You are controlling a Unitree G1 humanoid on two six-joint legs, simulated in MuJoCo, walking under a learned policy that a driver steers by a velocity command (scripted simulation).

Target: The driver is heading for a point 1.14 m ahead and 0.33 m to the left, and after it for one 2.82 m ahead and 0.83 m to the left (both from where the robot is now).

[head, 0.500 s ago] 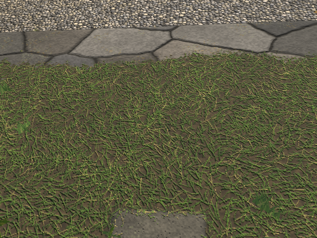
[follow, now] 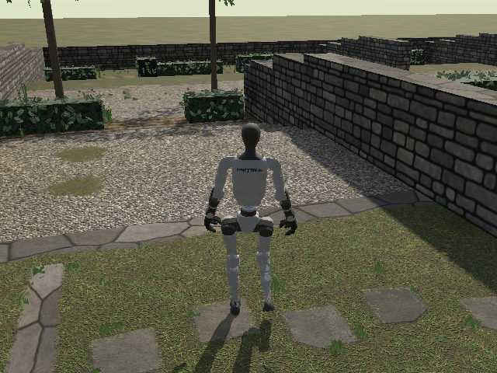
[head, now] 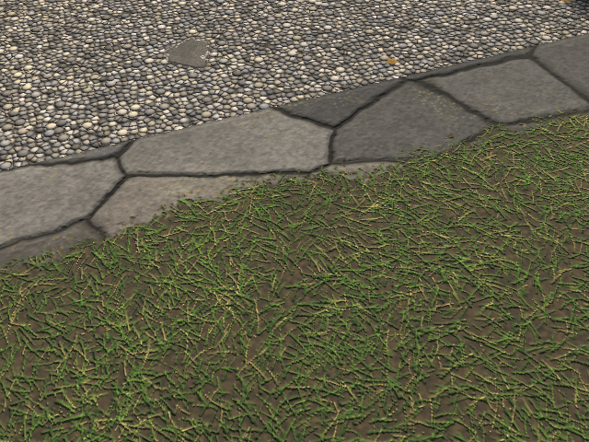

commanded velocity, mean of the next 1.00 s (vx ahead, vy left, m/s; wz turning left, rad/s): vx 1.00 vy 0.00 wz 0.56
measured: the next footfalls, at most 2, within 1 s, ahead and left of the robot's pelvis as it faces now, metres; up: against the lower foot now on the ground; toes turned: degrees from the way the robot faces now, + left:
right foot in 0.34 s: +0.53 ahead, -0.17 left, +0.00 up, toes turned +5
left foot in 0.80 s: +0.87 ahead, +0.16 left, +0.00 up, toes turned +31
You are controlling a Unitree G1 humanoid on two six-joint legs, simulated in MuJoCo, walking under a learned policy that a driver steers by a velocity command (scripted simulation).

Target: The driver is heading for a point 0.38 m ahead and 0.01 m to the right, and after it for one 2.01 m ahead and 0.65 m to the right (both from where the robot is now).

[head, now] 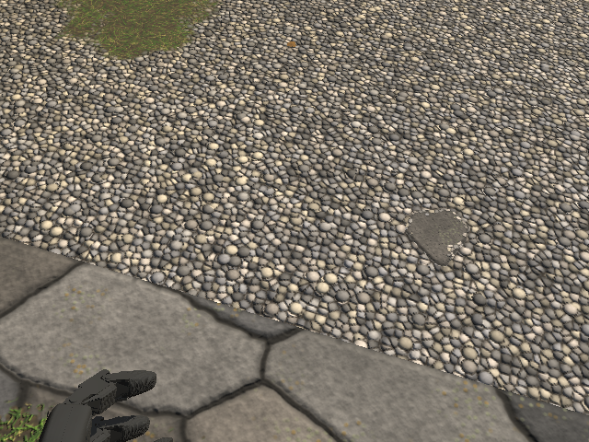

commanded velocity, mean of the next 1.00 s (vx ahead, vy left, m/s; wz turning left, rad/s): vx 1.00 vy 0.00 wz -0.36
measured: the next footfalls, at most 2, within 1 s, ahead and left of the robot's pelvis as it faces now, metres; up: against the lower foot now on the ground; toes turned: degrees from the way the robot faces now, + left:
right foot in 0.26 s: +0.46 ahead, -0.16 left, +0.00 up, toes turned +11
left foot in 0.70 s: +0.82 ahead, +0.08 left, +0.00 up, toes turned -16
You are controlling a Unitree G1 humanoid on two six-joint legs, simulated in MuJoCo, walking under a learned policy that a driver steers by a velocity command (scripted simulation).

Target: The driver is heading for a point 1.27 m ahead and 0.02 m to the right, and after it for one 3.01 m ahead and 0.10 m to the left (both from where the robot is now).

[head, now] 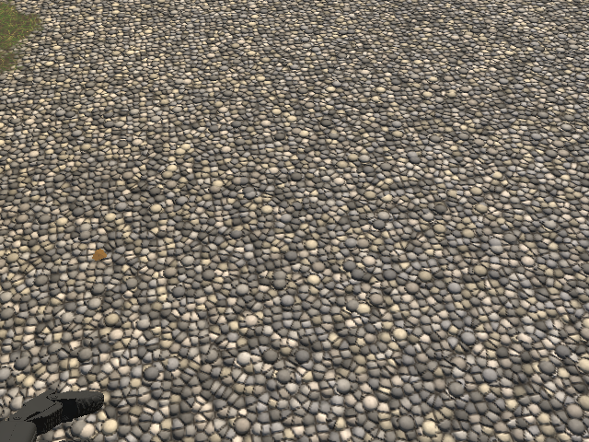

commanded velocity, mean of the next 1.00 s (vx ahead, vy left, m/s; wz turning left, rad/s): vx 1.00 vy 0.00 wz -0.05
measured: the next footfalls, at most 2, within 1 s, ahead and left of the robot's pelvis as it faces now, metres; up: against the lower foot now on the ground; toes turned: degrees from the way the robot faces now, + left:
right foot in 0.14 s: +0.34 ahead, -0.10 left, +0.00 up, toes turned -12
left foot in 0.62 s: +0.84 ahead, -0.02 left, +0.00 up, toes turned -16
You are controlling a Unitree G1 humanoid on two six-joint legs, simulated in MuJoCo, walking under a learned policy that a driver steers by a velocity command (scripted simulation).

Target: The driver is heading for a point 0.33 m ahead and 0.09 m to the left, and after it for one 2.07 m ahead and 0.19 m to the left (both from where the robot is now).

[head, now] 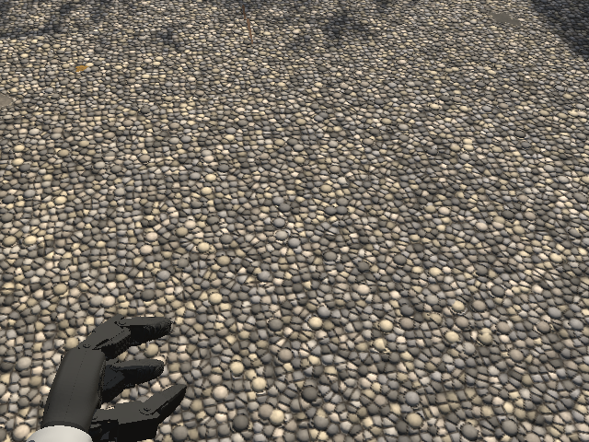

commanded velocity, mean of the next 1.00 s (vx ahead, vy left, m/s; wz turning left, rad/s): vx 1.00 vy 0.00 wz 0.15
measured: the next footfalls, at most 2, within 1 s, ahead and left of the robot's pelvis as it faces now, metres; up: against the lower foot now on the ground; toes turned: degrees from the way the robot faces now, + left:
right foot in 0.06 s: +0.28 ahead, -0.16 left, +0.00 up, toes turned +11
left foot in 0.52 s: +0.63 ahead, +0.23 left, +0.00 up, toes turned +25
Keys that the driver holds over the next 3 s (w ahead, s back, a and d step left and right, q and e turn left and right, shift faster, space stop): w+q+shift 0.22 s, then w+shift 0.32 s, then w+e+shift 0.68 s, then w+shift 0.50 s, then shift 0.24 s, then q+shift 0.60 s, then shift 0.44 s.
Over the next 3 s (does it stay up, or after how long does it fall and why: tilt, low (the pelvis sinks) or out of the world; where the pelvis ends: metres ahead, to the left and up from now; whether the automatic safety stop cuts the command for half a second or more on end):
stays up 2.06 0.10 -0.14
